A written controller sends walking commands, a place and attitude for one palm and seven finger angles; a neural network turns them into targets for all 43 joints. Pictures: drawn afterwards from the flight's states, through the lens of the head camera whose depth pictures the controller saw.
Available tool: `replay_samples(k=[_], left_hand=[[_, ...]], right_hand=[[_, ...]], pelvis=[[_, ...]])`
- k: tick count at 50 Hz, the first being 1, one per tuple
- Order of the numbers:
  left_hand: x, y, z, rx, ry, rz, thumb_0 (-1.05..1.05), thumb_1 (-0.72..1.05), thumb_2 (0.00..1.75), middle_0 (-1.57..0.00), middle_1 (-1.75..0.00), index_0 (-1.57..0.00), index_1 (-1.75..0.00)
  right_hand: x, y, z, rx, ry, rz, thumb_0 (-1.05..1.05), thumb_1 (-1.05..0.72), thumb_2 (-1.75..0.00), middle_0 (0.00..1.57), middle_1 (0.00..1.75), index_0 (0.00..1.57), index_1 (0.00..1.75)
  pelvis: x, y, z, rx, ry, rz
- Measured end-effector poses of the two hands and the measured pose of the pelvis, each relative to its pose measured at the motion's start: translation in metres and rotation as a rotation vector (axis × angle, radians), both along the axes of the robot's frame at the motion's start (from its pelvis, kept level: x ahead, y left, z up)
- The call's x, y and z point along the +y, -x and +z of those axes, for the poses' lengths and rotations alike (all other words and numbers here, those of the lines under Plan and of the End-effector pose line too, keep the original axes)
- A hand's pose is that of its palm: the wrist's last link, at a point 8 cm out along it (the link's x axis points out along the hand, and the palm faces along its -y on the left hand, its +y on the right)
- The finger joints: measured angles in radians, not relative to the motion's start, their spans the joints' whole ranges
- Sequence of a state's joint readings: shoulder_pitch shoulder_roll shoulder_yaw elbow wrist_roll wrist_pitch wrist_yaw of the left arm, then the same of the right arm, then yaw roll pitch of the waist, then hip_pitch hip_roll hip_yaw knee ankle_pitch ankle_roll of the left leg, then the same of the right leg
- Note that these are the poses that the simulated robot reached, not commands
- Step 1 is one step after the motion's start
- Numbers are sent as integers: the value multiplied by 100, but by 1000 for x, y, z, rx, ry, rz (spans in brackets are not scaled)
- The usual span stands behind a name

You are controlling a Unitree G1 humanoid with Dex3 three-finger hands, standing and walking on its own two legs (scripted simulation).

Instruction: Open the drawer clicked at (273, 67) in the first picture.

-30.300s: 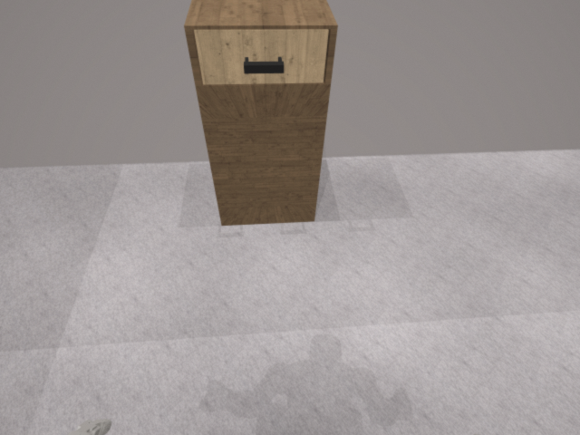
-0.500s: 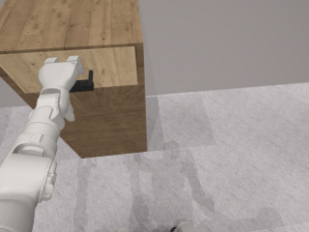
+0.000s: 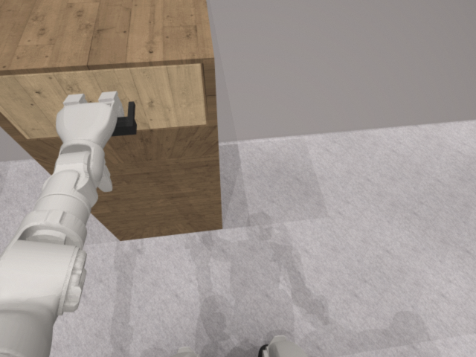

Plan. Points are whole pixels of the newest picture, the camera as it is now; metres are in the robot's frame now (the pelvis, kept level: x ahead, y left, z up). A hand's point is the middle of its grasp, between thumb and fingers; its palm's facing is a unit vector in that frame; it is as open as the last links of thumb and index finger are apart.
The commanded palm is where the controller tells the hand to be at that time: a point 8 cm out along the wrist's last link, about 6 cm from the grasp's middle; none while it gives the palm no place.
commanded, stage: lower the fingers behind the handle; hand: left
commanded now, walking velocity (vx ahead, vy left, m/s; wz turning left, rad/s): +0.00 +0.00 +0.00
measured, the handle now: (104, 118) +0.55 +0.22 +0.03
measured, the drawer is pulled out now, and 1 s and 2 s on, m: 0.00 0.00 0.04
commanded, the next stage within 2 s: close the thumb around the handle in 0.48 s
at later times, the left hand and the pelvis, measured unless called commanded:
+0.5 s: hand (103, 146) +0.49 +0.22 +0.01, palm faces -0.07 -0.01 -1.00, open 13.8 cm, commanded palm +0.47 +0.22 +0.07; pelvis +0.00 +0.00 -0.01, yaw +0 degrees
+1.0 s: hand (104, 145) +0.50 +0.22 +0.01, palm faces -0.07 -0.02 -1.00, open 9.0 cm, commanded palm +0.48 +0.22 +0.07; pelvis +0.00 +0.00 -0.01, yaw +0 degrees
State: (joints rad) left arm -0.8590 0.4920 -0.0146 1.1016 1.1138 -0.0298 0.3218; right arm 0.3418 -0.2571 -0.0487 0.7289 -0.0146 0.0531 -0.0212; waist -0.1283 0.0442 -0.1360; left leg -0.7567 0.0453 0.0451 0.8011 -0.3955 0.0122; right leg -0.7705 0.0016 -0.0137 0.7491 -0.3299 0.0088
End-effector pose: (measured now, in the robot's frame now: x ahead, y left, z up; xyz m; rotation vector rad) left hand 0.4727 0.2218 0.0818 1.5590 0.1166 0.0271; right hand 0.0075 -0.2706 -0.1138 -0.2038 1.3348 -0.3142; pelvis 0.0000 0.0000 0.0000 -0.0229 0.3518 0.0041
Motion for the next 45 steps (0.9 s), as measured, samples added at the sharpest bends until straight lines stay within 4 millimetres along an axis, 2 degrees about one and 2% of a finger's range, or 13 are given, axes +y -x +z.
replay_samples(k=[14, 25, 33, 38, 45], left_hand=[[0, 2, -15, -11, -9, -11, 0, -49, 30, -30, -121, -32, -120], [-1, -3, -13, 11, 0, 7, 0, -49, 30, -32, -120, -32, -120], [1, -1, -14, 8, 1, -10, 0, -47, 30, -32, -120, -32, -120], [1, -3, -15, 2, -5, -9, 0, -35, 36, -32, -121, -33, -121], [0, -6, -17, 7, 0, 4, 0, -5, 49, -35, -125, -35, -125]], right_hand=[[0, 8, -7, 29, 6, 7, 0, -91, -90, 20, 30, 20, 30], [6, 17, -8, 48, -8, -15, 0, -91, -90, 20, 30, 21, 30], [6, 17, -7, 53, -7, -13, 0, -91, -90, 20, 30, 21, 30], [4, 13, -7, 50, 0, -6, 0, -91, -90, 20, 30, 21, 30], [3, 8, -6, 41, 5, -3, 0, -91, -90, 20, 30, 21, 30]], pelvis=[[0, 4, -7, 24, 3, 8], [1, 3, -6, 23, 4, 1], [2, 1, -6, 21, 5, 3], [2, 1, -7, 27, 6, 7], [3, 0, -7, 29, 7, 7]])
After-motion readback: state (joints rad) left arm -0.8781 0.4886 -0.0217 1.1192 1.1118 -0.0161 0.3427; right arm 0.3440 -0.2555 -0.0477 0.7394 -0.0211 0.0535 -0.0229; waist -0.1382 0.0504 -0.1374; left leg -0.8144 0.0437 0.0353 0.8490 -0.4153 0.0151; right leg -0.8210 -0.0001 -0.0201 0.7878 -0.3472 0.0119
